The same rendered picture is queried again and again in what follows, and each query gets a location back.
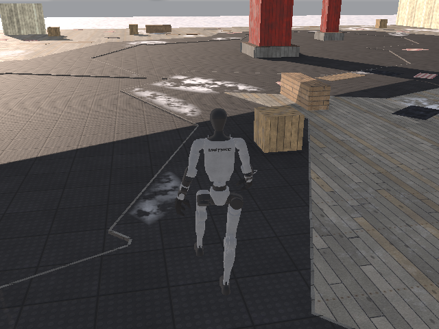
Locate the right robot hand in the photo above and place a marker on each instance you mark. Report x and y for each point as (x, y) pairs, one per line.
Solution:
(249, 184)

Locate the robot right upper arm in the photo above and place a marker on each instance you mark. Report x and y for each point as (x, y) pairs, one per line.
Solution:
(243, 154)

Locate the robot right forearm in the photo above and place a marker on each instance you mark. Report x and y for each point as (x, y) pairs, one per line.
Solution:
(248, 176)

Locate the robot left upper arm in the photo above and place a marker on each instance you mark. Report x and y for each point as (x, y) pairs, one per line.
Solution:
(197, 145)

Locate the robot left forearm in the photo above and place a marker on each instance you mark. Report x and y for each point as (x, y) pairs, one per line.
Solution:
(184, 187)

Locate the right robot shin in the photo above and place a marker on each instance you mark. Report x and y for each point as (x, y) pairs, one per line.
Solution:
(229, 258)

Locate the left robot hand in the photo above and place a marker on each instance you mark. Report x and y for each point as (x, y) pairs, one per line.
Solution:
(179, 206)

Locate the robot right foot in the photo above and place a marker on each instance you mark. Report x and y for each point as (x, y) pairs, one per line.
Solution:
(225, 288)

